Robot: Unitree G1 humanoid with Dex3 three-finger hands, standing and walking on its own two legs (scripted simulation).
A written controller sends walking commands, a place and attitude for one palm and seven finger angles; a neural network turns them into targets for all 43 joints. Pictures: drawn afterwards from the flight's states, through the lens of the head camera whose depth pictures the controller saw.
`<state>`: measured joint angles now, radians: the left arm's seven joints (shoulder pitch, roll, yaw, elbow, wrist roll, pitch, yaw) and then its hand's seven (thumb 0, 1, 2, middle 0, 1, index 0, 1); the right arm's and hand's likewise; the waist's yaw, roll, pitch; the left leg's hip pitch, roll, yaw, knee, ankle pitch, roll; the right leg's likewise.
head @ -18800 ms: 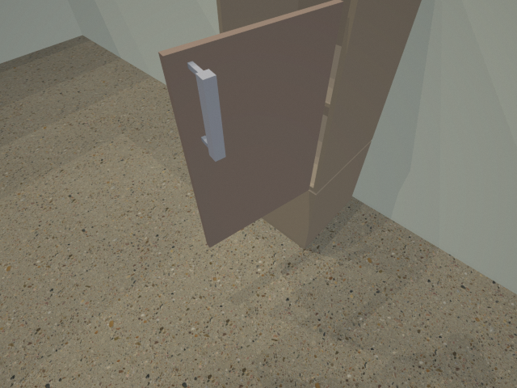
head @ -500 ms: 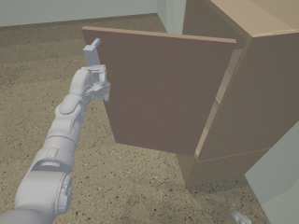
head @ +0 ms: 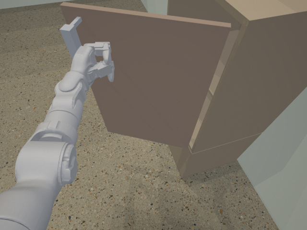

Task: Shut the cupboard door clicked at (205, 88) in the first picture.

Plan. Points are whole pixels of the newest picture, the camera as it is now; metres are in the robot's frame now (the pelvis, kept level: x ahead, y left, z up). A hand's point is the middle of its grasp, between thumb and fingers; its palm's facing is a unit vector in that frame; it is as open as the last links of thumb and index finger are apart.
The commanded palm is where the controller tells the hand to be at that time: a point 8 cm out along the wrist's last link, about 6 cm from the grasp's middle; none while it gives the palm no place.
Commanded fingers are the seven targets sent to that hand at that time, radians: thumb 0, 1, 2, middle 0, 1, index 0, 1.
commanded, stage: push the door shut along its arc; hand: left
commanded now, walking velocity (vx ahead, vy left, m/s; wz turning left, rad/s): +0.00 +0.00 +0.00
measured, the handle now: (83, 54) +0.55 +0.16 +0.15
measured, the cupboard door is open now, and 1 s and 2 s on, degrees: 59 46 45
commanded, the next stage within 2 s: pull the fist back off the door in 0.64 s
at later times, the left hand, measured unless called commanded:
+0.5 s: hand (117, 55) +0.53 +0.06 +0.16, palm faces -0.38 -0.92 -0.01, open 3.0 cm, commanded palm +0.55 +0.09 +0.16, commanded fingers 0.00 0.90 0.90 -1.30 -1.50 -1.30 -1.50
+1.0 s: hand (134, 47) +0.57 +0.01 +0.16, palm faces +0.08 -1.00 +0.00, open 3.1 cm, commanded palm +0.53 +0.06 +0.16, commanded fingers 0.00 0.90 0.90 -1.30 -1.50 -1.30 -1.50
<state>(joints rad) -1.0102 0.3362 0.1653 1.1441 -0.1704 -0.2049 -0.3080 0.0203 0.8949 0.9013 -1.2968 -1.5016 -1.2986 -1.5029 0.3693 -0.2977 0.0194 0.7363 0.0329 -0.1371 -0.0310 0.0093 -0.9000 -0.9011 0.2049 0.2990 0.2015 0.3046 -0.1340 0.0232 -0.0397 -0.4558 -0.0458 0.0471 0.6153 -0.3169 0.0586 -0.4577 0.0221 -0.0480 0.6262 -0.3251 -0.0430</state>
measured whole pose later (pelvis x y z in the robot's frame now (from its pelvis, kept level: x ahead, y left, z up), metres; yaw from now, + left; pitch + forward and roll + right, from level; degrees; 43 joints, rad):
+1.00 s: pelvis +0.01 -0.01 -0.02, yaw +0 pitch +19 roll -1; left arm -1.30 0.22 0.28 1.30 0.04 -0.24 0.28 0.01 0.90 0.95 -1.29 -1.50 -1.30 -1.50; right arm 0.42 -0.25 0.00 0.73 -0.07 -0.10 0.10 0.00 -0.90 -0.90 0.20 0.30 0.20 0.30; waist -0.20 0.05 -0.11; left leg -0.72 -0.02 0.04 0.75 -0.37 0.05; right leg -0.71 0.04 -0.06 0.73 -0.36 -0.05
